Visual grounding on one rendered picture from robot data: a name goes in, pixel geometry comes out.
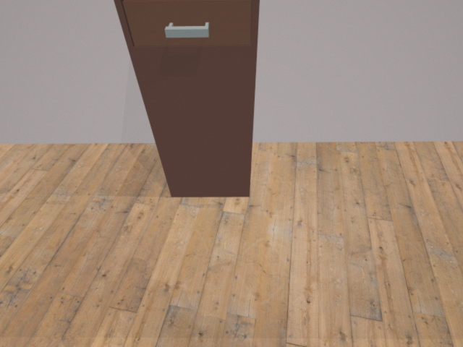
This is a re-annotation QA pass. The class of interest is cabinet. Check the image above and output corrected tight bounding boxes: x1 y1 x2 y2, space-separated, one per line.
114 0 260 197

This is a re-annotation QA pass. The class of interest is drawer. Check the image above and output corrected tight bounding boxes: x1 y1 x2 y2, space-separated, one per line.
123 0 251 46

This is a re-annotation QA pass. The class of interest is handle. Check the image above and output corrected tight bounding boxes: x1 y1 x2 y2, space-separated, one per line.
165 22 209 38

